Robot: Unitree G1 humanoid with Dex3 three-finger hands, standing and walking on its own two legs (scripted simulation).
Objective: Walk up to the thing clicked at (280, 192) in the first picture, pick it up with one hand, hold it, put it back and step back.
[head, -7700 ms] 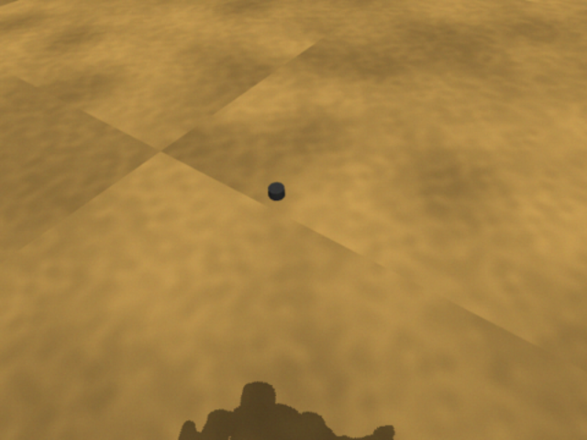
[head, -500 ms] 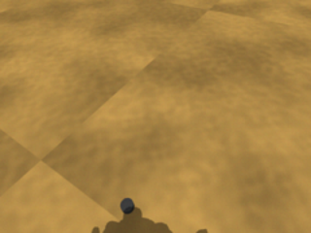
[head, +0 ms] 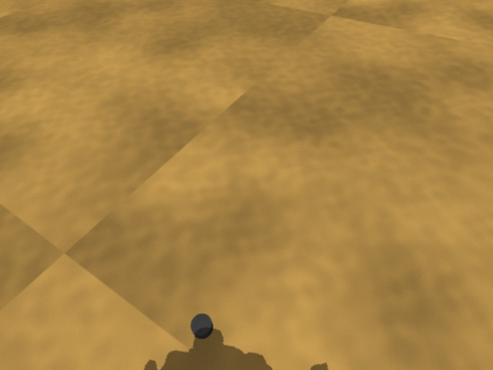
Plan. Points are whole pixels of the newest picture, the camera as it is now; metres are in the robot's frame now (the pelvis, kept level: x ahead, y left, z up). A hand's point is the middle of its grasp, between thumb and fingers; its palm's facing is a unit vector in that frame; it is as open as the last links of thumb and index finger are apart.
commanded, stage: stand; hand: left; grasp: from above
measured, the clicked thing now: (202, 326) +0.39 +0.24 -0.76
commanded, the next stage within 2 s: rise first in 0.84 s
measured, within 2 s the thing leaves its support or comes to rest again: neither
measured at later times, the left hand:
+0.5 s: hand out of the picture +0.07 +0.26 -0.16, palm faces -0.02 -0.94 -0.34, open 7.4 cm
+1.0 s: hand out of the picture +0.08 +0.25 -0.16, palm faces +0.01 -0.94 -0.34, open 7.4 cm
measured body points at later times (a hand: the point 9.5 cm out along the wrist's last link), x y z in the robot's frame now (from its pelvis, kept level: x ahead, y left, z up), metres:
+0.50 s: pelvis +0.00 +0.00 +0.00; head +0.01 +0.00 +0.45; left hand +0.07 +0.30 -0.13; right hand +0.08 -0.30 -0.13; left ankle +0.00 +0.13 -0.75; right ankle -0.02 -0.13 -0.75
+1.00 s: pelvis +0.00 +0.00 +0.00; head +0.01 +0.00 +0.45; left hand +0.08 +0.30 -0.13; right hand +0.08 -0.30 -0.13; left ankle +0.00 +0.13 -0.75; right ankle -0.02 -0.13 -0.75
